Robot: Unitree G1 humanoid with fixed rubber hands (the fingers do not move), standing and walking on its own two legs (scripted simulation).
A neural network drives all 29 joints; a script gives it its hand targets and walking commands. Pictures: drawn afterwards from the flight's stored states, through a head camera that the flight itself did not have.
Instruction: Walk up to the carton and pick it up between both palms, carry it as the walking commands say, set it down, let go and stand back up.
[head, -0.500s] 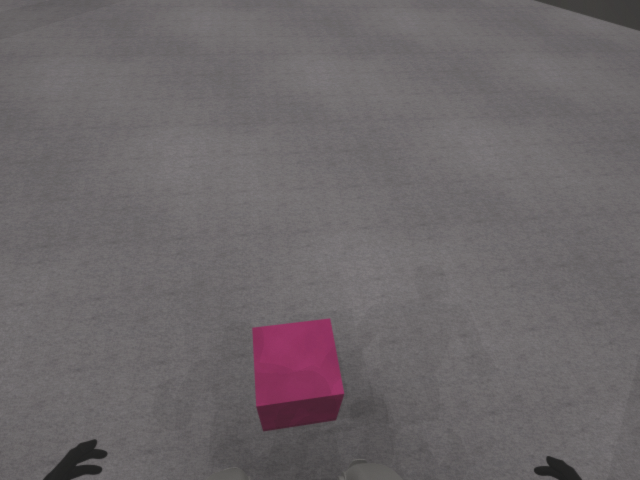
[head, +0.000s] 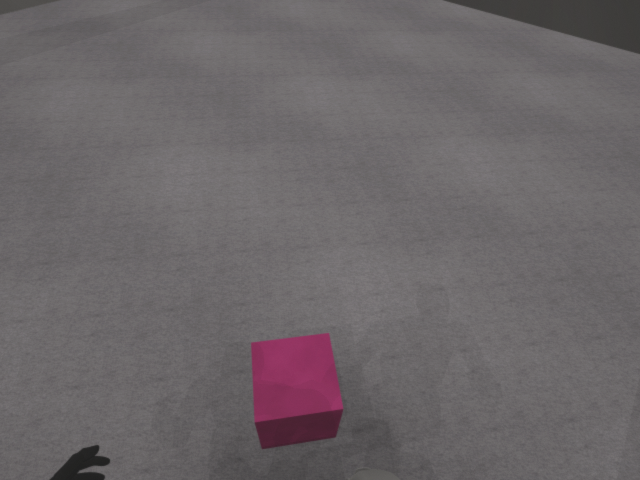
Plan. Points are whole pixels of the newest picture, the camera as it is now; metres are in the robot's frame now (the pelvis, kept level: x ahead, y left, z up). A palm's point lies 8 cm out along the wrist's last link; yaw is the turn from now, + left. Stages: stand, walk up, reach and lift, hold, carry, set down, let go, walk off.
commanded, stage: walk up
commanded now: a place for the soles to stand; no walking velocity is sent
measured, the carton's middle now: (295, 391) +0.45 +0.05 -0.61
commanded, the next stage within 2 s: reach and lift in 1.42 s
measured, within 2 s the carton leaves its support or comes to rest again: neither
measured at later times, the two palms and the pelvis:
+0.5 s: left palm out of the picture +0.12 +0.28 -0.08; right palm out of the picture +0.06 -0.37 -0.08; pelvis +0.01 -0.04 +0.00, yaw +0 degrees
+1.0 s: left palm out of the picture +0.12 +0.28 -0.08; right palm out of the picture +0.10 -0.37 -0.07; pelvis +0.02 -0.04 +0.01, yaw +0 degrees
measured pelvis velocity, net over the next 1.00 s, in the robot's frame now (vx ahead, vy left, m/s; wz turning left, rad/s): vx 0.02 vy -0.04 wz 0.01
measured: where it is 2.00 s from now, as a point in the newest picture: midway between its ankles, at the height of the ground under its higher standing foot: outside the picture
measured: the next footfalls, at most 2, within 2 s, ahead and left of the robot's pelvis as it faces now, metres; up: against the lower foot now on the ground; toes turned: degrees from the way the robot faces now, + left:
left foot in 0.34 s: +0.09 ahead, +0.12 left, +0.00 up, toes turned +4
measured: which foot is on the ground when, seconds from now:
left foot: down 0.00-0.08, up 0.10-0.32, down 0.34-1.00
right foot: down 0.00-1.00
